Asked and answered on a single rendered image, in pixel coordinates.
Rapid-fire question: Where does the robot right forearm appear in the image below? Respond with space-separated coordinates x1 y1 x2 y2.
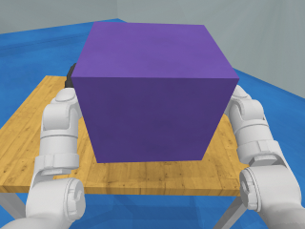
224 85 302 204

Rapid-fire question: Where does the carton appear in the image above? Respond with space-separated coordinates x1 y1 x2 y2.
71 21 240 163

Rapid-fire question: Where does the table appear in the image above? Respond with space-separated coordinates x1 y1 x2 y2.
0 75 250 229

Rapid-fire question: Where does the right robot upper arm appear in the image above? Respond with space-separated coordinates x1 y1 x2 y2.
239 164 305 229

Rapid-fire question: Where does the robot left forearm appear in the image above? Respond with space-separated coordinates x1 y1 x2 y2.
26 88 83 217

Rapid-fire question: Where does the left robot hand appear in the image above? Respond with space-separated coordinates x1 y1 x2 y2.
64 63 76 88

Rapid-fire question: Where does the left robot upper arm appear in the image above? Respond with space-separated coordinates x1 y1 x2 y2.
0 177 86 229

